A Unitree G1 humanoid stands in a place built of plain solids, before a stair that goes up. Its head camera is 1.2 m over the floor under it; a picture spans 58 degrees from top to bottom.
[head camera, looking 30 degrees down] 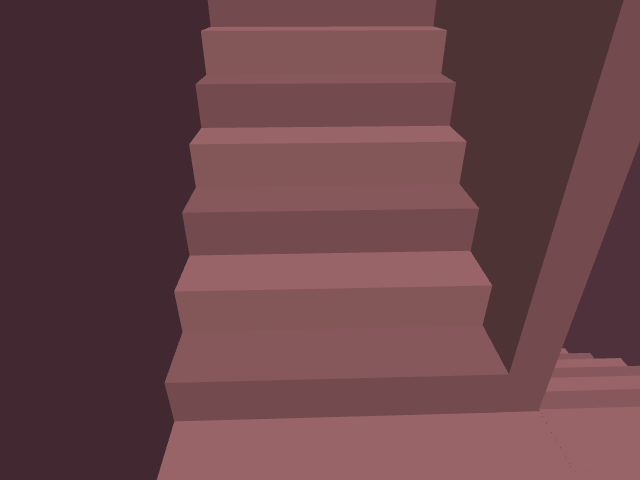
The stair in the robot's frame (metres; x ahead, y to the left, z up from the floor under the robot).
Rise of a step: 0.17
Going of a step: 0.22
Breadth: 1.10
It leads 2 degrees to the left of straight ahead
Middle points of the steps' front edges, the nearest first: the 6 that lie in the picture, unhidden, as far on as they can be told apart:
0.93 -0.03 0.18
1.15 -0.03 0.35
1.37 -0.02 0.53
1.60 -0.01 0.70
1.82 0.00 0.88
2.04 0.00 1.05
